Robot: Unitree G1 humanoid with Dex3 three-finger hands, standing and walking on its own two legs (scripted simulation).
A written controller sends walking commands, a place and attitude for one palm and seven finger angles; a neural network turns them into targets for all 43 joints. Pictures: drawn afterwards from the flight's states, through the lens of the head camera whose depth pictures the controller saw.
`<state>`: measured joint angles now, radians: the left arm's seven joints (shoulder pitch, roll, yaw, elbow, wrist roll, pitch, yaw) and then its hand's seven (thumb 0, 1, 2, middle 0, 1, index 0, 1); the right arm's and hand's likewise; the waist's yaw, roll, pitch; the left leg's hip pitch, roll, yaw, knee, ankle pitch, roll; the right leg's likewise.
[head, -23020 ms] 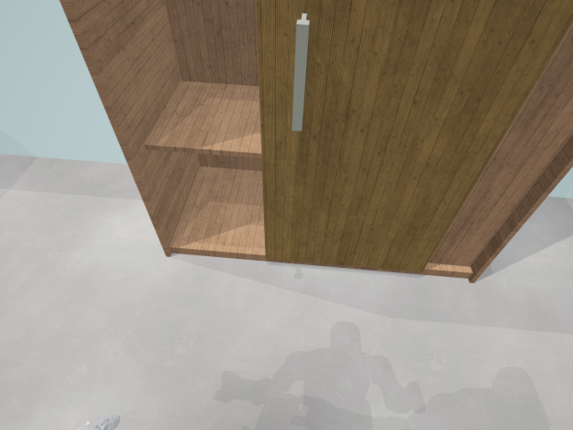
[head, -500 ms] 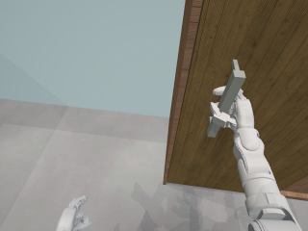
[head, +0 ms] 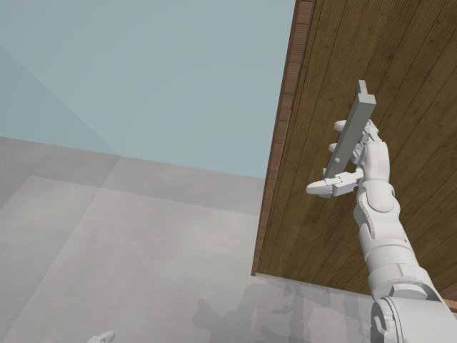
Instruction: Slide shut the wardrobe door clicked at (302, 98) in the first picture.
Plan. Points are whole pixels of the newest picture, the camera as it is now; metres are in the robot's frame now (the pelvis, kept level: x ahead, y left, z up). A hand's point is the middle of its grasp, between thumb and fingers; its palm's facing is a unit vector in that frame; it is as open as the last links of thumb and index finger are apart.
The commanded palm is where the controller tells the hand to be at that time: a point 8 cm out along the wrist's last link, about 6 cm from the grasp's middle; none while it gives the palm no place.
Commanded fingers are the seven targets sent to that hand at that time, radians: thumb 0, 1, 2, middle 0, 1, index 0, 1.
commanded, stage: loosen the grip on the handle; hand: right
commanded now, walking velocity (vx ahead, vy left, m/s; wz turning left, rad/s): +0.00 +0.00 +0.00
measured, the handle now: (340, 145) +0.48 -0.15 +0.10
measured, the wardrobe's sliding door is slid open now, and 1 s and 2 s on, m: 0.00 0.00 0.00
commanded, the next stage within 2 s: slip the hand off the handle in 0.04 s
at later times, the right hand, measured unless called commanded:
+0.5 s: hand (364, 167) +0.43 -0.19 +0.10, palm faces +0.13 +0.99 -0.12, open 14.6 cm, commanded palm +0.40 -0.23 +0.11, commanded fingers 0.00 0.55 -0.20 0.25 1.15 0.25 1.15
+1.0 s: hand (374, 186) +0.39 -0.20 +0.09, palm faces +0.10 +0.99 -0.11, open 14.6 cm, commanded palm +0.35 -0.25 +0.11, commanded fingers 0.00 0.55 -0.20 0.25 1.15 0.25 1.15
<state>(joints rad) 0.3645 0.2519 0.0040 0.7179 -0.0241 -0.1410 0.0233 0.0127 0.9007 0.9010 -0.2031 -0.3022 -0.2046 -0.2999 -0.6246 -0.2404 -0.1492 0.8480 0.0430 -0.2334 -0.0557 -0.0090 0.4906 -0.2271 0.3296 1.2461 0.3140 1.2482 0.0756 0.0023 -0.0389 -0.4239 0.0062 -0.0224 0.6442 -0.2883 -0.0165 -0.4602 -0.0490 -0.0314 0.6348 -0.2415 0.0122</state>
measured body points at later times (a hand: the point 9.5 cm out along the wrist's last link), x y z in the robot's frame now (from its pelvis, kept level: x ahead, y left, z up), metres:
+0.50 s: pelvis +0.02 -0.01 +0.00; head +0.04 -0.01 +0.45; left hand +0.14 +0.24 -0.11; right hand +0.41 -0.24 +0.11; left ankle +0.03 +0.13 -0.72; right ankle +0.05 -0.13 -0.72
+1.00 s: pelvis +0.03 +0.00 -0.01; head +0.05 +0.00 +0.44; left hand +0.14 +0.25 -0.11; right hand +0.38 -0.26 +0.10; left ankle +0.03 +0.13 -0.72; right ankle +0.05 -0.13 -0.72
